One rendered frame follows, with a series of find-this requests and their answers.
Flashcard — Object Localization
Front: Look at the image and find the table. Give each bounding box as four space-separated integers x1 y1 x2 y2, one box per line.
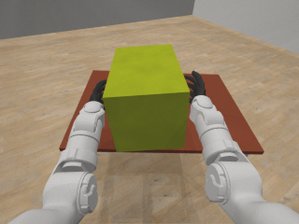
59 70 264 203

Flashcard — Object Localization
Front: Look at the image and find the robot left upper arm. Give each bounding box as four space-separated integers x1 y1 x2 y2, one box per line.
8 171 98 224

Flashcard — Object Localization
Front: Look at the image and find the carton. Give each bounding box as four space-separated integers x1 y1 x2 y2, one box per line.
102 44 191 152

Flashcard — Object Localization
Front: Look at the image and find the robot right upper arm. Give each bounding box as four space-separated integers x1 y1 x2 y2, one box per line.
205 161 299 224

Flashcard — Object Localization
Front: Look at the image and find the left robot forearm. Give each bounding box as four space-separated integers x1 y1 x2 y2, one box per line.
42 101 105 206

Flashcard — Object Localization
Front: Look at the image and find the right robot forearm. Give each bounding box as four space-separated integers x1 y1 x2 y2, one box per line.
189 95 263 193

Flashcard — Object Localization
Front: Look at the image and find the left robot hand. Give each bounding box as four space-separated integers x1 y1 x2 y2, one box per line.
89 79 107 110

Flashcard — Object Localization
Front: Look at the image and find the right robot hand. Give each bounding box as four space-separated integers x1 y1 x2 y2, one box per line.
184 71 206 104

